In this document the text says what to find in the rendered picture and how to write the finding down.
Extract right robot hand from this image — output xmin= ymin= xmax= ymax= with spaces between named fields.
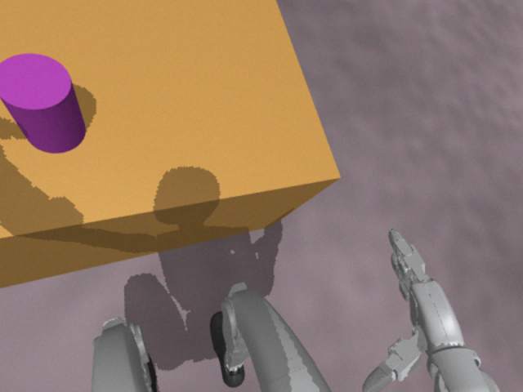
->
xmin=362 ymin=229 xmax=466 ymax=392

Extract right robot arm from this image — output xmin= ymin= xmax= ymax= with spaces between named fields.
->
xmin=427 ymin=346 xmax=500 ymax=392

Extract right robot foot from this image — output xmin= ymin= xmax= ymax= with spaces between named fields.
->
xmin=210 ymin=311 xmax=244 ymax=388

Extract can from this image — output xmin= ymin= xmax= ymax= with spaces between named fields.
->
xmin=0 ymin=54 xmax=86 ymax=154

